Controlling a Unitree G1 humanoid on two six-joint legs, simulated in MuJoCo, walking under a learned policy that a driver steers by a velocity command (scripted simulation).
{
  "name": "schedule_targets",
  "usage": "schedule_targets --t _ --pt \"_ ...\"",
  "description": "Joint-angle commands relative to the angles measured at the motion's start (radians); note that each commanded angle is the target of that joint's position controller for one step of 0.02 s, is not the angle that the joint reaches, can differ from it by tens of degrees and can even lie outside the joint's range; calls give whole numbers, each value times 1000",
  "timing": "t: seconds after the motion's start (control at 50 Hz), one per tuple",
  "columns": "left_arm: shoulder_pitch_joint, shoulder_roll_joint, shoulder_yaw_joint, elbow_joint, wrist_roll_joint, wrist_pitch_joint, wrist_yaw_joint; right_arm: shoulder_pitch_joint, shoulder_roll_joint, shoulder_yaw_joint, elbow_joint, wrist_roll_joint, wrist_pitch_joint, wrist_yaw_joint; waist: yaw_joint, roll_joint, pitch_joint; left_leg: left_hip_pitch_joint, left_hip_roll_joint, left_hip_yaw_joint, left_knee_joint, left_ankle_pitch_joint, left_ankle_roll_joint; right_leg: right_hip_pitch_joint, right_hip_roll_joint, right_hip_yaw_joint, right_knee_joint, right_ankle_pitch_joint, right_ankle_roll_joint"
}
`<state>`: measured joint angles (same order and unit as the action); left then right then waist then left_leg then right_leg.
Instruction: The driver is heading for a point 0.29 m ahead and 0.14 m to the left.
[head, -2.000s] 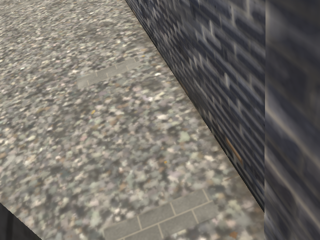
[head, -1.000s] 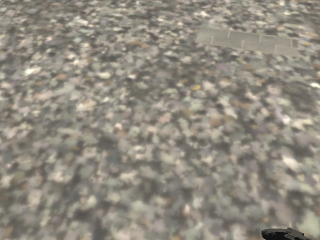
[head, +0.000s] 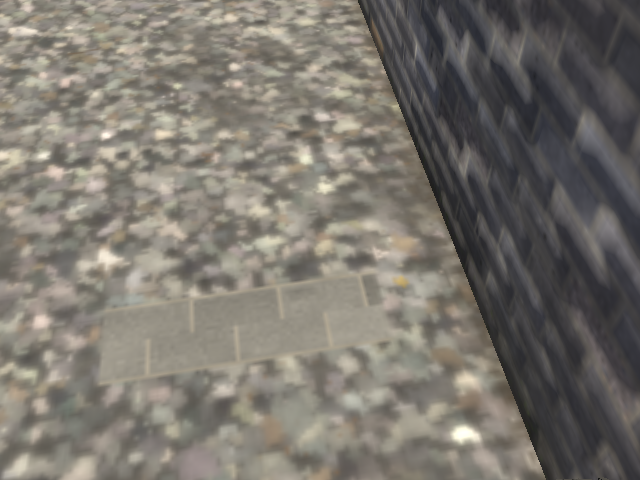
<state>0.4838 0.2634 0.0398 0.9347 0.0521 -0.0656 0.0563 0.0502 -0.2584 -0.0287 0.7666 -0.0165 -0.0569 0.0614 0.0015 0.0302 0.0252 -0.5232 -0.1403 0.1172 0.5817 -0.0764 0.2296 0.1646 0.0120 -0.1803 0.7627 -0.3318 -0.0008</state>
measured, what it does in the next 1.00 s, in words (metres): walks ahead, turning left: right foot, then left foot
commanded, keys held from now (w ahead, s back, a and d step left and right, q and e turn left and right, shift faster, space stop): w+q+shift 0.10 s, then shift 0.90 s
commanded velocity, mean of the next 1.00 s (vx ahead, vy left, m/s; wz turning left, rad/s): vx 0.33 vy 0.00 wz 0.26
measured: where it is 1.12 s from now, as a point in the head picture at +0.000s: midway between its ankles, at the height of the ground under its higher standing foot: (291, 462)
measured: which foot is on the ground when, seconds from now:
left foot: down 0.00-0.38, up 0.40-0.78, down 0.80-1.00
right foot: up 0.00-0.36, down 0.38-1.00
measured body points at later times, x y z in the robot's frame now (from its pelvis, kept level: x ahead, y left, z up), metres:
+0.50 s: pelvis +0.41 +0.04 +0.02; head +0.45 +0.07 +0.47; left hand +0.51 +0.32 -0.09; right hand +0.50 -0.22 -0.10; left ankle +0.22 +0.10 -0.56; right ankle +0.56 -0.01 -0.70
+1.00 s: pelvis +0.48 +0.14 +0.04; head +0.48 +0.15 +0.49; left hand +0.48 +0.40 -0.10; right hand +0.68 -0.05 -0.07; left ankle +0.46 +0.23 -0.70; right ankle +0.56 -0.01 -0.70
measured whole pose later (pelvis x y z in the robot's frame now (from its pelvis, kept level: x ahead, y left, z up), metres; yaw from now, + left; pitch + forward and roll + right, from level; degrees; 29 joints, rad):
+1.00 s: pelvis +0.48 +0.14 +0.04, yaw +17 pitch +0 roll +0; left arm 0.22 0.23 0.03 0.90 0.02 -0.02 0.04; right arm 0.20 -0.18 -0.02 0.77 0.00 -0.01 -0.02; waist 0.04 -0.03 0.01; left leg -0.26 -0.04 -0.01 0.52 -0.25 0.04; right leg -0.27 -0.03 0.08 0.47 -0.19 0.07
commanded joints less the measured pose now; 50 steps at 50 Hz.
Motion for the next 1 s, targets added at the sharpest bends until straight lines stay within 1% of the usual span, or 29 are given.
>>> schedule_targets --t 0.02,0.04,0.06,0.1,0.14,0.18,0.22,0.24,0.28,0.32,0.36,0.38,0.4,0.42,0.44,0.46,0.48,0.52,0.54,0.58,0.64,0.68,0.76,0.8,0.82,0.84,0.88,0.92,1.0 --pt "-123 16 -12 -303 -42 -52 -21 369 -344 -123 31 -23 33 -38 -68 276 -338 967 380 -916 -141 -33 315 -963 67 273 1043 -204 -11" --pt "-142 94 -12 -273 -24 -73 -22 332 -276 -120 -6 -11 29 -44 -82 -4 -317 907 372 -982 -298 -246 260 -954 -6 339 902 -57 -53" --pt "-209 130 -2 -270 -27 -78 -21 324 -201 -102 8 -4 26 -45 -57 -137 -131 715 334 -903 -341 -292 200 -948 -25 318 803 -12 -51" --pt "-250 91 -20 -283 6 -44 -3 312 -159 -76 26 0 -12 -43 23 -253 4 471 249 -760 -345 -126 108 -894 -73 307 678 -46 -29" --pt "-252 83 -27 -303 14 3 -9 317 -170 -64 42 23 -43 -43 66 -214 76 285 213 -622 -336 330 14 -812 -109 256 514 -29 6" --pt "-342 75 -33 -338 1 16 -22 383 -180 -62 69 26 -61 -43 19 -136 63 226 127 -443 -305 843 -81 -723 -74 154 323 83 26" --pt "-413 40 -50 -351 -14 16 -31 453 -155 -53 107 34 -60 -50 -43 -30 30 261 51 -339 -275 1001 -179 -655 -22 91 93 277 16" --pt "-525 63 -30 -383 -20 -40 -41 426 -101 -53 102 92 -42 -82 -73 21 20 226 22 -339 -244 828 -195 -595 14 118 -43 357 23" --pt "-563 51 -21 -365 -18 -75 -63 517 -92 -42 136 79 -32 -107 -135 49 -39 309 51 -373 -240 739 -205 -478 101 82 -240 652 2" --pt "-531 81 -5 -342 -13 -97 -56 536 -129 -56 134 70 -33 -118 -125 112 -24 426 57 -381 -173 705 -223 -463 148 87 -331 702 -7" --pt "-391 124 16 -307 4 -111 -53 469 -122 -64 122 54 -34 -124 -17 141 -64 468 64 -404 27 638 -257 -330 119 144 -391 784 -10" --pt "-172 137 27 -238 1 -123 -55 379 -102 -57 97 41 -26 -124 111 113 -155 417 34 -347 271 516 -299 -129 50 162 -472 963 -34" --pt "-1 139 16 -176 29 -121 -65 472 24 -16 85 13 -8 -116 107 -137 -350 132 -93 -345 792 -554 -350 268 -288 463 -228 1445 -230" --pt "18 97 10 -194 34 -100 -72 629 -54 -20 100 43 -9 -95 83 -115 -563 41 -40 -493 972 -673 -330 374 -501 730 -124 1440 -394" --pt "-30 113 26 -205 -5 -79 -68 548 -130 -37 85 65 -7 -87 114 -109 -529 -69 4 -491 1040 -625 -337 344 -490 768 -171 1228 -449" --pt "-127 112 28 -220 -31 -58 -52 449 -152 -38 42 72 -9 -86 94 -57 -427 -126 45 -418 1001 -565 -314 218 -441 729 -256 996 -432" --pt "-220 87 14 -232 -45 -39 -36 356 -160 -42 21 56 -4 -92 66 53 -293 -120 75 -335 950 -499 -306 11 -381 670 -352 824 -386" --pt "-281 100 9 -220 -37 -24 -29 314 -129 -44 -11 28 29 -110 -8 61 -148 -11 116 -257 850 -419 -299 -291 -305 581 -466 785 -341" --pt "-288 79 4 -188 -28 -16 -41 333 -83 -35 -14 45 28 -112 -39 0 -107 41 143 -233 748 -400 -296 -390 -242 488 -477 829 -310" --pt "-282 80 8 -152 -23 -12 -54 339 -10 -13 -27 49 22 -120 -58 -69 -99 110 157 -190 499 -349 -298 -458 -168 362 -484 993 -276" --pt "-267 135 34 -130 -17 1 -52 265 -5 -5 -57 44 29 -125 -42 -131 -171 217 157 -175 277 -193 -295 -436 -167 319 -483 980 -254" --pt "-259 148 43 -123 -26 11 -48 209 -35 -6 -69 50 52 -125 -32 -150 -182 269 154 -175 199 -116 -285 -453 -174 323 -507 662 -235" --pt "-299 107 34 -129 -51 32 -33 153 -55 -19 -78 19 65 -122 -39 -201 -43 379 151 -146 -3 -121 -235 -610 -159 383 -541 -20 -147" --pt "-237 55 11 -103 -53 36 -31 143 -55 -19 -88 13 57 -109 -22 -141 -24 406 201 -186 -161 -69 -217 -594 -114 367 -456 -26 -80" --pt "-145 49 13 -95 -38 32 -31 138 -129 -36 -98 3 59 -109 43 38 -55 451 306 -294 -146 120 -177 -620 -28 285 -318 -42 -34" --pt "-143 9 5 -110 -32 29 -25 136 -129 -35 -85 -4 63 -95 64 208 -79 267 364 -376 -269 -131 -106 -511 17 206 -272 -36 5" --pt "-200 64 19 -94 -31 37 -9 38 -44 -16 -113 -5 46 -85 70 116 -6 137 290 -351 -307 -279 -126 -399 -12 219 -271 102 25" --pt "-207 52 13 -78 -17 45 -10 58 -66 -27 -94 17 34 -84 64 80 -33 161 257 -304 -275 -211 -160 -358 -36 240 -291 174 42" --pt "-223 59 13 -52 -34 32 -15 111 -48 -26 -57 11 29 -90 53 41 -52 223 231 -275 -239 -138 -164 -362 -52 238 -303 183 59"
